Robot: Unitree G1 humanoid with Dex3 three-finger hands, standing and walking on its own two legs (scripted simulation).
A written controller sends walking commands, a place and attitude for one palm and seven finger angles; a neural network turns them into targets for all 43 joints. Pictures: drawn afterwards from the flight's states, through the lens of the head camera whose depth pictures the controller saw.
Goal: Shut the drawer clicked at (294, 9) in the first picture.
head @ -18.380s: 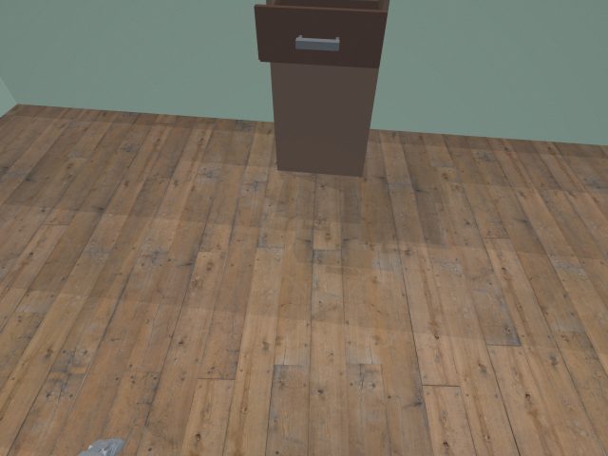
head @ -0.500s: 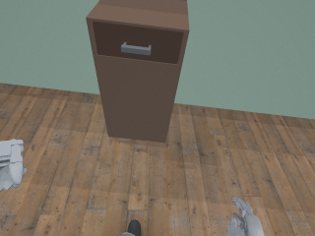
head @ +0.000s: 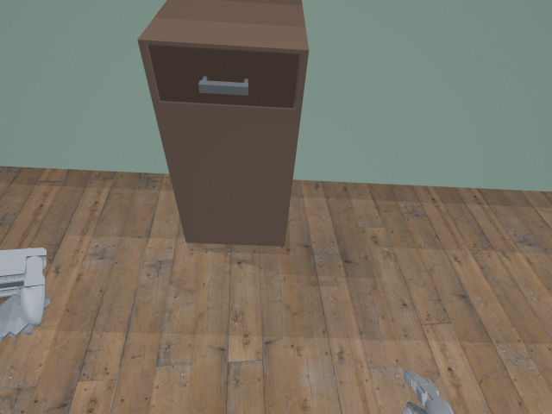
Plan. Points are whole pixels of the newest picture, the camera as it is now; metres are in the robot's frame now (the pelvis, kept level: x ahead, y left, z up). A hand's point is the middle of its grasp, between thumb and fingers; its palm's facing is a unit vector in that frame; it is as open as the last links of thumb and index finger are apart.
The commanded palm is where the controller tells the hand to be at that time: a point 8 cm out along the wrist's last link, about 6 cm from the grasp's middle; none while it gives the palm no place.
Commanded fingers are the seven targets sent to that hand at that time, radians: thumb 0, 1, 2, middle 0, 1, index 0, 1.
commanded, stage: stop stepping back and stand still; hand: left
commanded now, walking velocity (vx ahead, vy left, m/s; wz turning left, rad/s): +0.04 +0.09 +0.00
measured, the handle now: (224, 84) +0.91 +0.20 +0.02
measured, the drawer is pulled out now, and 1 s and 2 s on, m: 0.00 0.00 0.00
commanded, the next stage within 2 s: let the arm hang, fingers relaxed in 0.04 s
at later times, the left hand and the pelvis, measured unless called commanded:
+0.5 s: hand out of the picture +0.01 +0.20 -0.17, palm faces +0.11 -0.97 -0.23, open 3.4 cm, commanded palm none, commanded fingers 0.00 0.90 0.90 -0.64 -0.78 -0.64 -0.78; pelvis +0.01 +0.00 +0.00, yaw +6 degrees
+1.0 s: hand out of the picture +0.01 +0.19 -0.17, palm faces +0.11 -0.97 -0.21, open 7.2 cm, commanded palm none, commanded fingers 0.00 0.90 0.90 -0.20 -0.30 -0.20 -0.30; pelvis +0.02 +0.01 +0.01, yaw +6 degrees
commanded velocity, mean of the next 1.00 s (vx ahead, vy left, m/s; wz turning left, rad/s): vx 0.00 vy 0.01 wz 0.00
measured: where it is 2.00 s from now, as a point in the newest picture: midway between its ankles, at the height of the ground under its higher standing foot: outside the picture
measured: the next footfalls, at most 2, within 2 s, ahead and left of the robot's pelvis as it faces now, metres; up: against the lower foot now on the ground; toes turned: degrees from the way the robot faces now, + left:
none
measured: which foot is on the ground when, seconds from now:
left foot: down 0.00-1.00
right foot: down 0.00-1.00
